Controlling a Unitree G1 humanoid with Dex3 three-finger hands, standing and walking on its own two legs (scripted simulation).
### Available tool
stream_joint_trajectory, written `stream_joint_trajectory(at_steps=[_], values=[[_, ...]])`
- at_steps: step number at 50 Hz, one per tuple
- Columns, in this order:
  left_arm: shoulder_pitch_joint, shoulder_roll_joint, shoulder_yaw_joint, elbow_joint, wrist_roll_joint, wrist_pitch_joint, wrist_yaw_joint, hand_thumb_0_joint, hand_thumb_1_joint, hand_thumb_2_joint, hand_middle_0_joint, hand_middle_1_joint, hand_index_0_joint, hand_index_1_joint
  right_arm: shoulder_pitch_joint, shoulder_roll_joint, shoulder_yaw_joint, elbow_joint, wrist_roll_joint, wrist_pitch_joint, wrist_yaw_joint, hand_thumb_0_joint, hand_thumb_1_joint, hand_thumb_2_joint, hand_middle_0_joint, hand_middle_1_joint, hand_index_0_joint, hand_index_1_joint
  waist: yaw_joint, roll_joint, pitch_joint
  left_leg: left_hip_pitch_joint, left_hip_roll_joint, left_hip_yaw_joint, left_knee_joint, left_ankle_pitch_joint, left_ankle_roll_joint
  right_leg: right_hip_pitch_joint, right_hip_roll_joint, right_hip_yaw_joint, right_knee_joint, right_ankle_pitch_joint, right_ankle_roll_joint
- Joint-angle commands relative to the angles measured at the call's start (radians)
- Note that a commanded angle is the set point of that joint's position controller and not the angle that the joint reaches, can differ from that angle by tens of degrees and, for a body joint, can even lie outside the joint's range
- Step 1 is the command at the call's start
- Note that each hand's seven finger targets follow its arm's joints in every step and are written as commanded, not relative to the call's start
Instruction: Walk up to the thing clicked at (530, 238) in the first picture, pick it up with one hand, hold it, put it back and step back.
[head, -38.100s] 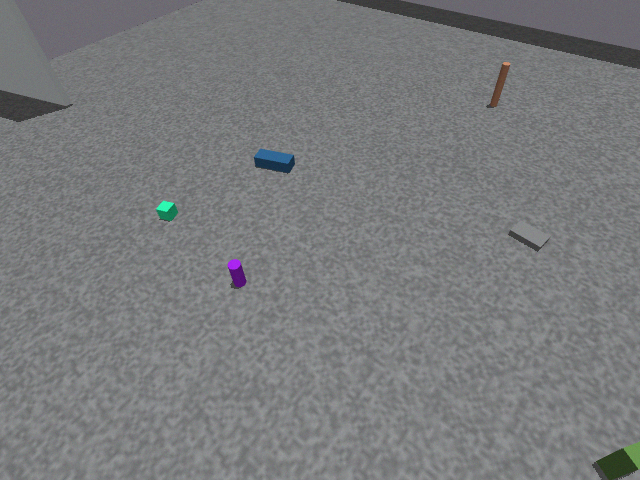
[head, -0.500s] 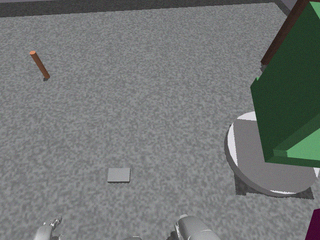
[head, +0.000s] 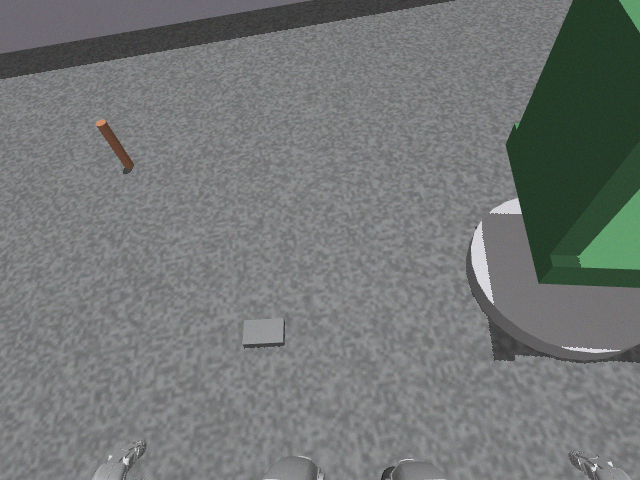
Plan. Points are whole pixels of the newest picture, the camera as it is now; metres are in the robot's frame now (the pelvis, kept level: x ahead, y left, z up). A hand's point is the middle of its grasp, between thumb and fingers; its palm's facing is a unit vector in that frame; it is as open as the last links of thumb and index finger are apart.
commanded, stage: step back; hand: left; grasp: from above
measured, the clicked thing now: (264, 332) +0.59 +0.26 -0.75
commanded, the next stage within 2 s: none
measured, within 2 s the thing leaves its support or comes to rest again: neither
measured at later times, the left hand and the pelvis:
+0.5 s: hand out of the picture -0.09 +0.27 -0.16, palm faces -0.03 -0.91 -0.41, open 7.4 cm; pelvis -0.16 -0.02 -0.01, yaw -3 degrees
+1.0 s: hand out of the picture -0.20 +0.23 -0.15, palm faces +0.05 -0.92 -0.38, open 7.4 cm; pelvis -0.33 -0.03 -0.01, yaw +4 degrees
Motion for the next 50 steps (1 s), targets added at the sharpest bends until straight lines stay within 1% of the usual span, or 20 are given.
stream_joint_trajectory(at_steps=[1, 5, 6, 7, 8, 9, 12, 20, 25, 26, 27, 28, 29, 33, 39, 42, 45, 47, 48, 50], values=[[0.041, 0.244, 0.073, -0.097, 0.006, -0.009, 0.024, 0.0, 0.9, 0.9, -0.2, -0.3, -0.2, -0.3, 0.052, -0.141, -0.041, -0.072, -0.006, -0.032, -0.009, 0.0, -0.9, -0.9, 0.2, 0.3, 0.2, 0.3, 0.031, -0.229, -0.26, -0.06, 0.073, 0.066, -0.316, -0.011, -0.002, 0.373, -0.233, 0.208, -0.065, 0.483, -0.199], [0.008, 0.256, 0.063, -0.115, -0.014, 0.017, 0.009, 0.0, 0.9, 0.9, -0.2, -0.3, -0.2, -0.3, 0.118, -0.151, -0.064, -0.045, -0.034, -0.046, 0.001, 0.0, -0.9, -0.9, 0.2, 0.3, 0.2, 0.3, -0.011, -0.181, -0.261, 0.203, 0.084, 0.115, -0.696, 0.366, 0.036, 0.159, -0.158, 0.146, 0.058, 0.289, -0.097], [0.026, 0.223, 0.053, -0.119, -0.015, 0.022, 0.006, 0.0, 0.9, 0.9, -0.2, -0.3, -0.2, -0.3, 0.106, -0.21, -0.081, -0.054, -0.051, -0.047, 0.002, 0.0, -0.9, -0.9, 0.2, 0.3, 0.2, 0.3, -0.006, -0.039, -0.251, 0.282, 0.224, -0.09, -0.714, 0.381, 0.086, -0.016, -0.088, 0.114, 0.137, 0.071, -0.05], [0.02, 0.195, 0.048, -0.12, -0.018, 0.02, 0.009, 0.0, 0.9, 0.9, -0.2, -0.3, -0.2, -0.3, 0.062, -0.3, -0.097, -0.072, -0.06, -0.045, 0.009, 0.0, -0.9, -0.9, 0.2, 0.3, 0.2, 0.3, -0.007, 0.194, -0.211, 0.298, 0.418, -0.345, -0.78, 0.454, 0.186, -0.2, 0.089, 0.028, 0.321, -0.317, -0.007], [-0.056, 0.246, 0.076, -0.121, -0.006, 0.019, 0.024, 0.0, 0.9, 0.9, -0.2, -0.3, -0.2, -0.3, 0.048, -0.354, -0.107, -0.087, -0.051, -0.043, 0.013, 0.0, -0.9, -0.9, 0.2, 0.3, 0.2, 0.3, -0.074, 0.227, -0.179, 0.077, 0.539, -0.455, -0.81, 0.449, 0.333, -0.102, 0.093, 0.117, 0.524, -0.453, 0.014], [-0.057, 0.268, 0.079, -0.106, -0.002, 0.017, 0.024, 0.0, 0.9, 0.9, -0.2, -0.3, -0.2, -0.3, 0.004, -0.321, -0.102, -0.087, -0.049, -0.049, 0.007, 0.0, -0.9, -0.9, 0.2, 0.3, 0.2, 0.3, -0.051, 0.168, -0.127, 0.01, 0.525, -0.437, -0.813, 0.414, 0.342, -0.085, 0.076, 0.167, 0.637, -0.401, 0.009], [0.091, 0.24, 0.075, -0.05, -0.025, 0.018, 0.008, 0.0, 0.9, 0.9, -0.2, -0.3, -0.2, -0.3, -0.107, -0.211, -0.068, -0.115, -0.048, -0.052, -0.001, 0.0, -0.9, -0.9, 0.2, 0.3, 0.2, 0.3, 0.053, 0.091, -0.131, 0.126, 0.337, -0.089, -0.724, 0.548, 0.227, -0.162, 0.119, 0.168, 0.721, -0.248, -0.002], [0.083, 0.216, 0.065, -0.06, -0.01, 0.002, 0.0, 0.0, 0.9, 0.9, -0.2, -0.3, -0.2, -0.3, 0.032, -0.206, -0.079, -0.111, -0.031, -0.042, -0.003, 0.0, -0.9, -0.9, 0.2, 0.3, 0.2, 0.3, -0.045, 0.149, -0.216, 0.37, 0.36, -0.08, -0.638, 0.588, 0.284, -0.123, 0.047, 0.077, 0.365, -0.302, 0.07], [0.261, 0.207, 0.071, 0.041, -0.006, -0.006, -0.008, 0.0, 0.9, 0.9, -0.2, -0.3, -0.2, -0.3, -0.061, -0.246, -0.088, -0.141, -0.029, -0.009, 0.003, 0.0, -0.9, -0.9, 0.2, 0.3, 0.2, 0.3, 0.035, 0.182, -0.257, 0.155, 0.318, -0.03, -0.537, 0.457, 0.195, 0.203, 0.005, -0.042, -0.179, -0.06, 0.01], [0.256, 0.24, 0.079, 0.045, 0.007, -0.012, -0.008, 0.0, 0.9, 0.9, -0.2, -0.3, -0.2, -0.3, -0.062, -0.212, -0.075, -0.143, -0.019, -0.002, 0.006, 0.0, -0.9, -0.9, 0.2, 0.3, 0.2, 0.3, 0.03, 0.098, -0.227, 0.037, 0.246, -0.007, -0.477, 0.315, 0.139, 0.231, -0.006, 0.021, -0.188, -0.026, -0.005], [0.231, 0.323, 0.103, 0.022, 0.024, -0.015, -0.009, 0.0, 0.9, 0.9, -0.2, -0.3, -0.2, -0.3, -0.051, -0.151, -0.061, -0.16, -0.008, -0.003, 0.005, 0.0, -0.9, -0.9, 0.2, 0.3, 0.2, 0.3, 0.025, -0.157, -0.18, -0.172, 0.078, 0.032, -0.3, 0.068, 0.064, 0.225, -0.185, 0.337, -0.242, -0.105, -0.066], [0.14, 0.418, 0.121, -0.031, 0.018, -0.009, -0.012, 0.0, 0.9, 0.9, -0.2, -0.3, -0.2, -0.3, -0.074, -0.15, -0.067, -0.17, -0.009, -0.002, -0.01, 0.0, -0.9, -0.9, 0.2, 0.3, 0.2, 0.3, 0.049, -0.282, -0.13, -0.14, -0.014, 0.028, -0.075, -0.089, 0.017, -0.032, -0.377, 0.5, -0.326, -0.193, -0.215], [0.057, 0.442, 0.124, -0.065, 0.021, -0.012, -0.005, 0.0, 0.9, 0.9, -0.2, -0.3, -0.2, -0.3, -0.066, -0.201, -0.088, -0.153, -0.015, -0.001, -0.017, 0.0, -0.9, -0.9, 0.2, 0.3, 0.2, 0.3, 0.045, -0.318, -0.066, -0.074, 0.044, -0.032, 0.078, -0.087, 0.012, -0.206, -0.451, 0.604, -0.384, -0.249, -0.282], [-0.061, 0.266, 0.089, -0.085, 0.015, -0.019, 0.006, 0.0, 0.9, 0.9, -0.2, -0.3, -0.2, -0.3, 0.063, -0.154, -0.059, -0.074, -0.002, -0.015, -0.007, 0.0, -0.9, -0.9, 0.2, 0.3, 0.2, 0.3, -0.049, -0.184, -0.093, -0.107, -0.041, -0.022, 0.14, 0.086, 0.014, -0.012, -0.183, 0.129, -0.181, 0.162, -0.123], [0.109, 0.244, 0.084, -0.079, 0.016, -0.007, 0.026, 0.0, 0.9, 0.9, -0.2, -0.3, -0.2, -0.3, 0.02, -0.132, -0.042, -0.104, -0.019, -0.032, -0.01, 0.0, -0.9, -0.9, 0.2, 0.3, 0.2, 0.3, 0.07, -0.221, -0.195, -0.161, 0.033, 0.053, -0.19, -0.029, -0.009, 0.37, -0.248, 0.173, -0.083, 0.404, -0.185], [0.068, 0.265, 0.08, -0.095, 0.003, 0.003, 0.027, 0.0, 0.9, 0.9, -0.2, -0.3, -0.2, -0.3, 0.098, -0.14, -0.051, -0.078, -0.025, -0.035, -0.007, 0.0, -0.9, -0.9, 0.2, 0.3, 0.2, 0.3, 0.039, -0.249, -0.259, -0.012, 0.078, 0.111, -0.404, 0.013, 0.018, 0.341, -0.282, 0.187, -0.039, 0.441, -0.173], [0.01, 0.256, 0.059, -0.121, -0.008, 0.021, 0.018, 0.0, 0.9, 0.9, -0.2, -0.3, -0.2, -0.3, 0.176, -0.166, -0.072, -0.043, -0.033, -0.033, -0.001, 0.0, -0.9, -0.9, 0.2, 0.3, 0.2, 0.3, -0.011, -0.141, -0.272, 0.205, 0.101, 0.093, -0.689, 0.337, 0.063, 0.147, -0.213, 0.125, 0.052, 0.246, -0.089], [0.003, 0.21, 0.047, -0.128, -0.023, 0.02, 0.017, 0.0, 0.9, 0.9, -0.2, -0.3, -0.2, -0.3, 0.089, -0.31, -0.099, -0.079, -0.051, -0.025, 0.008, 0.0, -0.9, -0.9, 0.2, 0.3, 0.2, 0.3, -0.002, 0.194, -0.231, 0.256, 0.435, -0.32, -0.742, 0.505, 0.242, -0.17, 0.055, -0.061, 0.342, -0.329, 0.004], [-0.055, 0.25, 0.071, -0.132, -0.012, 0.02, 0.029, 0.0, 0.9, 0.9, -0.2, -0.3, -0.2, -0.3, 0.063, -0.363, -0.108, -0.099, -0.05, -0.029, 0.009, 0.0, -0.9, -0.9, 0.2, 0.3, 0.2, 0.3, -0.054, 0.239, -0.202, 0.073, 0.548, -0.438, -0.773, 0.519, 0.369, -0.098, 0.036, 0.069, 0.552, -0.456, 0.016], [-0.045, 0.257, 0.076, -0.086, -0.015, 0.024, 0.017, 0.0, 0.9, 0.9, -0.2, -0.3, -0.2, -0.3, 0.001, -0.261, -0.081, -0.104, -0.054, -0.038, -0.003, 0.0, -0.9, -0.9, 0.2, 0.3, 0.2, 0.3, -0.018, 0.094, -0.144, -0.012, 0.446, -0.227, -0.732, 0.608, 0.321, -0.042, 0.066, 0.126, 0.684, -0.368, 0.004]])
